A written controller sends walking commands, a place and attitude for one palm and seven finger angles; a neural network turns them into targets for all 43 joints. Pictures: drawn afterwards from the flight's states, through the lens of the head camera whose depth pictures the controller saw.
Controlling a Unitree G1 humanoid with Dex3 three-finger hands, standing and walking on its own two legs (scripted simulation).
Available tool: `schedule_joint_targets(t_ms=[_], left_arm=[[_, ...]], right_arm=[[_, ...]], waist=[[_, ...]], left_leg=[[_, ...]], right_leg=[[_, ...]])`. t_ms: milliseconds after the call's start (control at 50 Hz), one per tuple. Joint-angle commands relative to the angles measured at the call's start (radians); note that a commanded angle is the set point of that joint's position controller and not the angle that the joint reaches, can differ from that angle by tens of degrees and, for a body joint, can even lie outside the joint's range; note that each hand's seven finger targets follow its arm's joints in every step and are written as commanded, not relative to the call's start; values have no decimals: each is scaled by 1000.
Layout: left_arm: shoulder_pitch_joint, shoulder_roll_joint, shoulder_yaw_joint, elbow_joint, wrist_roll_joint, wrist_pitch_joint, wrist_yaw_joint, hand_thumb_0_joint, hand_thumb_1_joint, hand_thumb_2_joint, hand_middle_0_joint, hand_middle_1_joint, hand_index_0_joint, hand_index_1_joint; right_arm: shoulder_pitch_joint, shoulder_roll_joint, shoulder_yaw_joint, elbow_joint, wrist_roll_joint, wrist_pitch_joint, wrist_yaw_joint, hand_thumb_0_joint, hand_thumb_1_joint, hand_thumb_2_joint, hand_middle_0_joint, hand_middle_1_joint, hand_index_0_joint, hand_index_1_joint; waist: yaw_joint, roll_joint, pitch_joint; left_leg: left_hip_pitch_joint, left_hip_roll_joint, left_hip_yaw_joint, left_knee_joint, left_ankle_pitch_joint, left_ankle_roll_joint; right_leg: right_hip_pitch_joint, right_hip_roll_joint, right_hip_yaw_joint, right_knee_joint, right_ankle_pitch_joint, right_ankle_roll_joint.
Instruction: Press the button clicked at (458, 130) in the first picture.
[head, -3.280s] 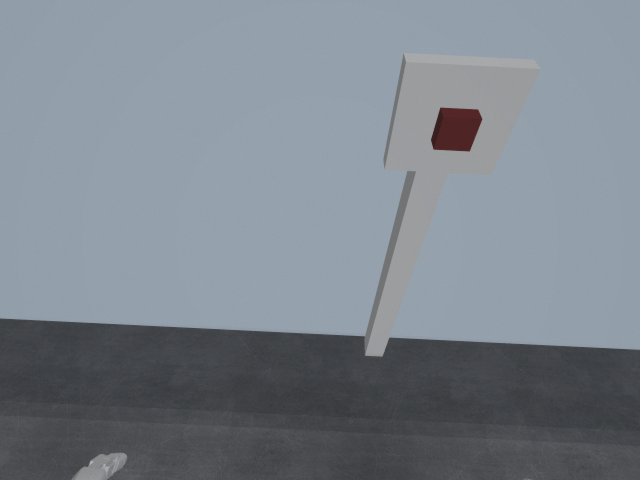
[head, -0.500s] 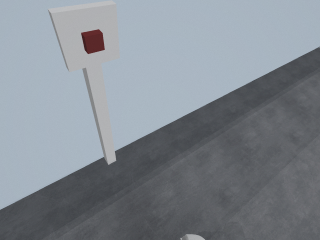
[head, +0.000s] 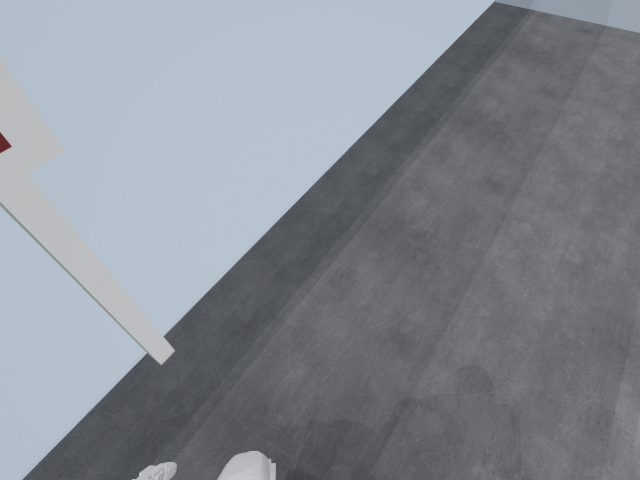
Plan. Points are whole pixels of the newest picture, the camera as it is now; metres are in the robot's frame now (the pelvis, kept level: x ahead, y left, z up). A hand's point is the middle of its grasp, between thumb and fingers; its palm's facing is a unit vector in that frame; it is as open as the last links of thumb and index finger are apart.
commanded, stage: walk to a spot facing it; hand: left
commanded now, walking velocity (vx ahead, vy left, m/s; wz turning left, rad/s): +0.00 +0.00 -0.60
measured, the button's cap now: out of the picture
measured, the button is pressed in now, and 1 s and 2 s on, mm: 0 0 0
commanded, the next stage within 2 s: turn to face it in 1.94 s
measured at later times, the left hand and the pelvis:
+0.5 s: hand out of the picture +0.11 +0.26 -0.18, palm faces -0.22 -0.95 -0.19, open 7.4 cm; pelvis +0.00 +0.07 +0.00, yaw -19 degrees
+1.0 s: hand out of the picture +0.14 +0.13 -0.15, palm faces -0.53 -0.81 -0.23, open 7.4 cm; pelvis +0.01 -0.01 +0.01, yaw -36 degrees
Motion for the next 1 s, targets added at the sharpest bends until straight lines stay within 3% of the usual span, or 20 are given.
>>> schedule_joint_targets(t_ms=[0, 100, 180, 200, 220, 240, 260, 280, 360, 600, 640, 680, 700, 720, 740, 760, 780, 840, 900, 980], left_arm=[[63, 208, 62, -55, 8, -14, 13, 0, 900, 900, -200, -300, -200, -300], [62, 223, 72, -65, 15, -5, 19, 0, 900, 900, -200, -300, -200, -300], [-13, 222, 73, -80, 6, 6, 16, 0, 900, 900, -200, -300, -200, -300], [-8, 171, 64, -91, 0, 10, 14, 0, 900, 900, -200, -300, -200, -300], [48, 114, 55, -106, -9, 14, 1, 0, 900, 900, -200, -300, -200, -300], [54, 139, 61, -94, 6, 16, 1, 0, 900, 900, -200, -300, -200, -300], [78, 158, 71, -79, 16, 21, -4, 0, 900, 900, -200, -300, -200, -300], [84, 158, 81, -58, 23, 27, -11, 0, 900, 900, -200, -300, -200, -300], [102, 125, 70, -44, 16, 38, -32, 0, 900, 900, -200, -300, -200, -300], [-32, 70, 43, -83, 11, 32, -34, 0, 900, 900, -200, -300, -200, -300], [-19, 68, 42, -82, 9, 24, -37, 0, 900, 900, -200, -300, -200, -300], [55, 85, 48, -55, 12, 13, -38, 0, 900, 900, -200, -300, -200, -300], [129, 149, 60, -31, 18, 1, -30, 0, 900, 900, -200, -300, -200, -300], [210, 282, 82, -9, 26, -14, -14, 0, 900, 900, -200, -300, -200, -300], [267, 306, 87, -1, 4, -9, 5, 0, 900, 900, -200, -300, -200, -300], [219, 277, 84, -12, 3, -14, 11, 0, 900, 900, -200, -300, -200, -300], [175, 254, 79, -11, 2, -25, 12, 0, 900, 900, -200, -300, -200, -300], [106, 158, 45, -21, 2, -57, 5, 0, 900, 900, -200, -300, -200, -300], [159, 155, 42, 5, 3, -78, 0, 0, 900, 900, -200, -300, -200, -300], [222, 145, 37, 34, 4, -90, 0, 0, 900, 900, -200, -300, -200, -300]], right_arm=[[-42, -72, -16, -92, -1, -23, -9, 0, -900, -900, 200, 300, 200, 300], [-77, -64, -12, -123, 12, -37, -14, 0, -900, -900, 200, 300, 200, 300], [56, -66, -12, -97, 20, -49, -24, 0, -900, -900, 200, 300, 200, 300], [96, -109, -17, -88, 16, -59, -27, 0, -900, -900, 200, 300, 200, 300], [79, -207, -32, -104, 3, -63, -27, 0, -900, -900, 200, 300, 200, 300], [75, -229, -30, -119, 0, -55, -26, 0, -900, -900, 200, 300, 200, 300], [22, -177, -17, -138, -7, -54, -25, 0, -900, -900, 200, 300, 200, 300], [-39, -134, -7, -147, -8, -61, -29, 0, -900, -900, 200, 300, 200, 300], [-33, -105, 2, -147, -6, -67, -28, 0, -900, -900, 200, 300, 200, 300], [99, -147, -44, -66, -11, -56, -9, 0, -900, -900, 200, 300, 200, 300], [98, -159, -45, -55, -15, -55, -2, 0, -900, -900, 200, 300, 200, 300], [82, -152, -42, -51, -13, -51, 4, 0, -900, -900, 200, 300, 200, 300], [85, -112, -33, -57, -5, -47, 12, 0, -900, -900, 200, 300, 200, 300], [41, -28, -5, -110, -1, -43, 23, 0, -900, -900, 200, 300, 200, 300], [-84, -70, -3, -161, -12, -42, 25, 0, -900, -900, 200, 300, 200, 300], [-94, -89, -13, -161, -11, -42, 31, 0, -900, -900, 200, 300, 200, 300], [-115, -83, -17, -148, -12, -43, 37, 0, -900, -900, 200, 300, 200, 300], [-3, -81, -25, -78, -23, -53, 43, 0, -900, -900, 200, 300, 200, 300], [22, -61, -24, -60, -18, -59, 44, 0, -900, -900, 200, 300, 200, 300], [-37, -57, -21, -86, -17, -65, 44, 0, -900, -900, 200, 300, 200, 300]], waist=[[42, -159, -92], [50, -178, -123], [-22, -170, -151], [-36, -31, -178], [-8, 265, -173], [-14, 232, -147], [15, 140, -115], [40, 152, -72], [45, 142, -80], [-30, 178, -92], [-20, 188, -114], [29, 124, -146], [71, -38, -171], [128, -396, -141], [173, -357, -89], [135, -257, -31], [121, -285, 5], [33, -158, 25], [27, -142, 7], [44, -159, 28]], left_leg=[[-68, -21, -11, -54, -21, -2], [40, -60, -15, -247, -76, 18], [318, -83, -2, -599, 115, 43], [453, 25, -90, -731, 191, 69], [556, 300, -355, -793, 367, 160], [430, 398, -396, -785, 388, 241], [330, 348, -321, -802, 296, 252], [284, 278, -236, -816, 268, 218], [333, 174, -32, -775, 354, 199], [402, 275, 81, -710, 393, 237], [366, 294, 100, -703, 222, 212], [253, 270, 152, -597, -22, 149], [91, 213, 223, -413, -142, 90], [-235, 58, 259, -101, -346, 25], [-313, 29, 97, 27, -295, 36], [-325, 54, 31, 63, -169, 49], [-305, 53, 23, 94, -78, 52], [-203, 56, 29, 47, 109, 24], [-189, 36, 41, 5, 161, 8], [-250, 37, 30, -34, 205, 5]], right_leg=[[120, -253, 284, -99, 500, -139], [106, -255, 377, -53, 572, -154], [-43, -182, 375, 40, 480, -71], [-146, -82, 293, 152, 281, -15], [-367, 56, 129, 366, -248, 61], [-350, 9, 63, 581, -358, 86], [-329, -23, 68, 684, -304, 95], [-335, -30, 61, 739, -232, 103], [-351, -55, 1, 800, -109, 123], [-211, -97, -139, 331, -203, 109], [-139, -89, -153, 239, -204, 89], [53, -62, -189, 43, -91, 64], [239, -141, -86, -79, -120, 27], [353, -401, 363, -256, -323, -81], [258, -481, 513, -329, -319, -145], [198, -448, 434, -347, -428, -150], [136, -391, 428, -353, -410, -125], [82, -281, 205, -296, -102, -88], [119, -245, 155, -270, 99, -86], [156, -250, 194, -286, 103, -108]])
